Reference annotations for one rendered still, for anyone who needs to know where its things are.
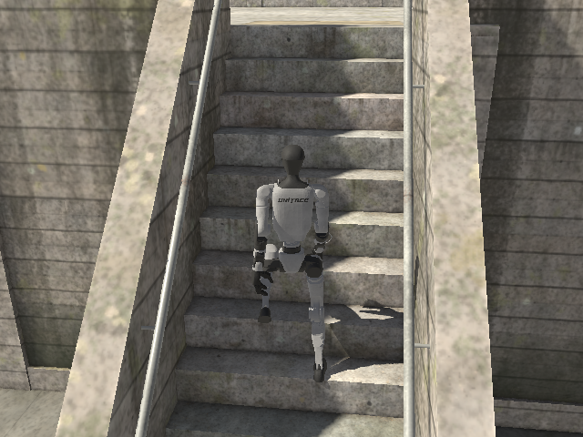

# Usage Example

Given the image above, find stairs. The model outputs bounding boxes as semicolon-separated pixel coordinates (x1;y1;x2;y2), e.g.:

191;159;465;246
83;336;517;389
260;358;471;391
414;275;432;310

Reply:
166;26;404;437

